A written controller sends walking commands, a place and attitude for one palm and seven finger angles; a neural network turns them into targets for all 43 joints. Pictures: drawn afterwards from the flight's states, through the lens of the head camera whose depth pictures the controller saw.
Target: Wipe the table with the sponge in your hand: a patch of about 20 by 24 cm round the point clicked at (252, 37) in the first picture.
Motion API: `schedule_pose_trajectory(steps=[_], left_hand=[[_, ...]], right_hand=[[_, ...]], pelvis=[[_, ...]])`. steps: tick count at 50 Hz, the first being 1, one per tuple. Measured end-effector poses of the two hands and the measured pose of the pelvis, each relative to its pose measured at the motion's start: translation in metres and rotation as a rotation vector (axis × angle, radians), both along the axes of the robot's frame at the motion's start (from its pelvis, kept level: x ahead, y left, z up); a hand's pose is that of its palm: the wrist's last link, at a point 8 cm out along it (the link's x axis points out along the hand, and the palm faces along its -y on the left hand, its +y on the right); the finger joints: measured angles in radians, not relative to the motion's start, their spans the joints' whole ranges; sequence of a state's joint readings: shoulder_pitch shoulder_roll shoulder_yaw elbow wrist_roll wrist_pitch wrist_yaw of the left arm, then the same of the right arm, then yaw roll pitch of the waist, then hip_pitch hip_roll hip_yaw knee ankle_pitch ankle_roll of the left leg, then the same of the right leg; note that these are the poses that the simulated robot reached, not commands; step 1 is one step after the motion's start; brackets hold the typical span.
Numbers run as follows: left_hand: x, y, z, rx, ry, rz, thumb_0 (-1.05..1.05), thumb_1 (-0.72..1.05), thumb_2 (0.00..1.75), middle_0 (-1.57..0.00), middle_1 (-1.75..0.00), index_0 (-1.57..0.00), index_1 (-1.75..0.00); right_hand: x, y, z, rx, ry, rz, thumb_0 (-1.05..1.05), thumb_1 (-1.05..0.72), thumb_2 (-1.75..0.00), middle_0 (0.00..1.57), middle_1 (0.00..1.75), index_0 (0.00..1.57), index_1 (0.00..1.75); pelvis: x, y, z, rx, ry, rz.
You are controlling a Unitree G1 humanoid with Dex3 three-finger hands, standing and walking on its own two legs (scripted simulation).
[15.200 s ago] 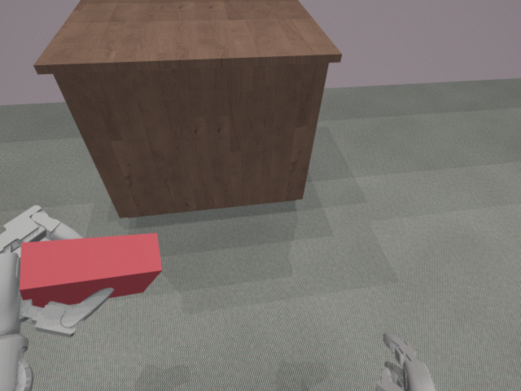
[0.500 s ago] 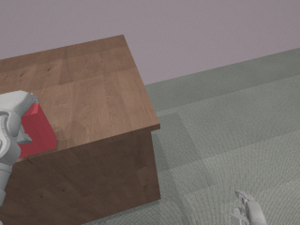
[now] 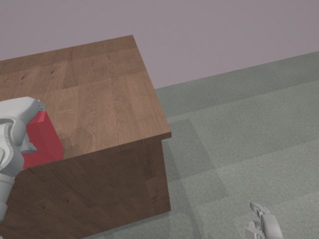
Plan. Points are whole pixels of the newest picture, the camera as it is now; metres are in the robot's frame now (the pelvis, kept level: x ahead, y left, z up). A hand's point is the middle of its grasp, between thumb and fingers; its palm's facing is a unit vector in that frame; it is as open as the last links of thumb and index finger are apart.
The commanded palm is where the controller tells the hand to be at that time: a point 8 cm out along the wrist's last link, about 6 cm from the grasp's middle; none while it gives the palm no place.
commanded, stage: lower the sponge onto the table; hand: left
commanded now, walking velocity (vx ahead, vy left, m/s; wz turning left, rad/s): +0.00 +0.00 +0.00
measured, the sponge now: (35, 146) +0.28 +0.37 +0.10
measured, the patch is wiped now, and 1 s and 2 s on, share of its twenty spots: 0.00 0.00 0.30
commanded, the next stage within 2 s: wipe forward along the first lane in 0.70 s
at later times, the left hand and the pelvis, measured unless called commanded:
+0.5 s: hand (30, 128) +0.30 +0.36 +0.15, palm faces -0.10 +0.05 -0.99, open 9.1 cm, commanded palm +0.29 +0.35 +0.22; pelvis +0.00 +0.00 +0.00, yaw +0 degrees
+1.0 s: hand (28, 125) +0.31 +0.38 +0.15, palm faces -0.08 +0.04 -1.00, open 9.1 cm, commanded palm +0.31 +0.37 +0.20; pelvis +0.01 -0.01 +0.00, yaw +0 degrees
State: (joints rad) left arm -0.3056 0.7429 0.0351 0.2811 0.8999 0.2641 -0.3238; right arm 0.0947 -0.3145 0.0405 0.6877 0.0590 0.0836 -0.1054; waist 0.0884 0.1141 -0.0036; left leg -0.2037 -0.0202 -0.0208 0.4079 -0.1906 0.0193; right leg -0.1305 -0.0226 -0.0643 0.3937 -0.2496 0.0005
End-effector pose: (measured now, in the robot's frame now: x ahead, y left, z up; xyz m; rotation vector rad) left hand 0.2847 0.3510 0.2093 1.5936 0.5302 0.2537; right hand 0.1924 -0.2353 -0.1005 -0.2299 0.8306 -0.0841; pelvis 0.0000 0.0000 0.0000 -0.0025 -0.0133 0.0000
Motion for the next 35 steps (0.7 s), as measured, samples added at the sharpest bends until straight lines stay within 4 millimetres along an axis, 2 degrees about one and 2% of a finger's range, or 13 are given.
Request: schedule_pose_trajectory(steps=[2, 6, 8, 11, 16, 19, 22, 30, 35], left_hand=[[0.003, -0.012, -0.005, -0.002, -0.01, -0.101, 0.0, -0.42, 1.04, -0.83, -1.42, -0.83, -1.42], [0.008, -0.028, 0.006, 0.02, -0.14, -0.248, 0.0, -0.42, 1.04, -0.83, -1.42, -0.83, -1.42], [0.009, -0.027, 0.014, 0.03, -0.215, -0.249, 0.0, -0.42, 1.04, -0.83, -1.42, -0.84, -1.42], [0.008, -0.015, 0.022, 0.04, -0.281, -0.167, 0.0, -0.42, 1.04, -0.83, -1.42, -0.83, -1.42], [-0.001, 0.009, 0.017, 0.051, -0.216, 0.032, 0.0, -0.42, 1.04, -0.83, -1.42, -0.83, -1.42], [-0.006, 0.013, 0.004, 0.035, -0.127, 0.08, 0.0, -0.42, 1.04, -0.83, -1.42, -0.83, -1.42], [-0.005, 0.007, -0.008, 0.018, -0.066, 0.043, 0.0, -0.42, 1.04, -0.83, -1.42, -0.83, -1.42], [0.016, -0.02, -0.002, 0.028, -0.129, -0.167, 0.0, -0.42, 1.04, -0.82, -1.42, -0.83, -1.42], [0.018, -0.015, -0.008, 0.009, -0.156, -0.133, 0.0, -0.42, 1.05, -0.83, -1.41, -0.83, -1.42]], right_hand=[[-0.002, -0.001, 0.003, -0.021, -0.007, -0.001, 0.01, -0.9, -0.89, 0.21, 0.3, 0.21, 0.3], [-0.006, -0.003, 0.008, -0.037, -0.012, -0.014, 0.01, -0.9, -0.89, 0.21, 0.3, 0.2, 0.3], [-0.008, -0.004, 0.008, -0.028, -0.007, -0.018, 0.01, -0.9, -0.89, 0.21, 0.3, 0.2, 0.3], [-0.01, -0.003, 0.004, -0.007, 0.013, -0.018, 0.01, -0.9, -0.89, 0.21, 0.3, 0.2, 0.3], [-0.01, -0.002, -0.003, 0.023, 0.035, -0.013, 0.01, -0.9, -0.89, 0.21, 0.3, 0.2, 0.3], [-0.008, -0.001, -0.004, 0.022, 0.031, -0.013, 0.01, -0.9, -0.89, 0.21, 0.3, 0.2, 0.3], [-0.006, 0.0, -0.002, 0.0, 0.02, -0.007, 0.01, -0.9, -0.89, 0.21, 0.3, 0.2, 0.3], [-0.006, -0.002, 0.006, -0.02, -0.006, -0.018, 0.01, -0.9, -0.89, 0.21, 0.3, 0.21, 0.3], [-0.012, -0.007, 0.002, -0.003, 0.017, -0.037, 0.01, -0.9, -0.89, 0.21, 0.3, 0.21, 0.3]], pelvis=[[0.0, -0.001, 0.0, -0.001, -0.004, -0.001], [0.001, -0.003, 0.0, -0.004, -0.012, -0.012], [0.001, -0.003, 0.0, -0.005, -0.013, -0.019], [0.001, -0.002, 0.0, -0.005, -0.01, -0.028], [0.0, 0.001, 0.0, -0.002, -0.002, -0.026], [-0.001, 0.001, 0.0, -0.001, -0.001, -0.014], [-0.002, 0.0, 0.0, -0.001, -0.003, -0.001], [0.0, -0.003, 0.0, -0.003, -0.005, -0.009], [0.002, -0.003, 0.0, -0.001, 0.0, -0.03]])
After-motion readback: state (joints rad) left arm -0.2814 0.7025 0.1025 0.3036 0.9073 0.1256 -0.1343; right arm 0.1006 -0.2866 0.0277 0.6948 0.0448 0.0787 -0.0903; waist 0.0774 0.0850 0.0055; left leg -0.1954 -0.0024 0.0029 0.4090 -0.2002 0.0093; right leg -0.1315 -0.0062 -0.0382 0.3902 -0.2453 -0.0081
